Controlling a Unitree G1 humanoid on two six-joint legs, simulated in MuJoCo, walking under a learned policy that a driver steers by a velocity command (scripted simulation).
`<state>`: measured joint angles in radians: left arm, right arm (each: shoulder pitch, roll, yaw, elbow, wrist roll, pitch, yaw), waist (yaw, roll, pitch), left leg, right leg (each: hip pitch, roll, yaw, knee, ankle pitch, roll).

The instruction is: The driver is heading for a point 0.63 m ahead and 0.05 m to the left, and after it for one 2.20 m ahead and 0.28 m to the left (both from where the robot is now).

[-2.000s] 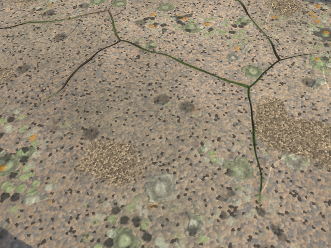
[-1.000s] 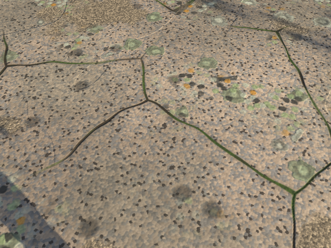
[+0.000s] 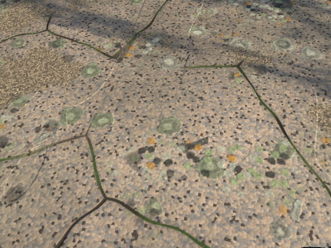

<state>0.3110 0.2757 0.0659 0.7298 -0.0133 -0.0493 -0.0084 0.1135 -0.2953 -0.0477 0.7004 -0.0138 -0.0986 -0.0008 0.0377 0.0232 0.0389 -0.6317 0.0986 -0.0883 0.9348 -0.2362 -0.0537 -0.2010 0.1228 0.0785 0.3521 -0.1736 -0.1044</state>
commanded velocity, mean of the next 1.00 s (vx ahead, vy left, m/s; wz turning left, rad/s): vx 0.43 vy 0.00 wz -0.04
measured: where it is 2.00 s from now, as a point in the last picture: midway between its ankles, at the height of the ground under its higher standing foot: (189, 225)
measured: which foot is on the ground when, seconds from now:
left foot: up 0.00-0.20, down 0.22-0.74, up 0.76-1.00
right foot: down 0.00-0.24, up 0.26-0.70, down 0.72-1.00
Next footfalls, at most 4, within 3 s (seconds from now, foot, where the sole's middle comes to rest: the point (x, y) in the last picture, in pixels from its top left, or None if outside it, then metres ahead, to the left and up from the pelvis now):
0.22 left None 0.32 0.15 -0.78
0.72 right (218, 226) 0.55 -0.14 -0.78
1.18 left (157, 205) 0.63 0.11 -0.78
1.60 right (212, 200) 0.66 -0.12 -0.78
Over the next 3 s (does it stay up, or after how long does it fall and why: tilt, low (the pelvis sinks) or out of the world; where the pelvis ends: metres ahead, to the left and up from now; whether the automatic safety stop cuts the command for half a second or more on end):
stays up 0.56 -0.08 -0.01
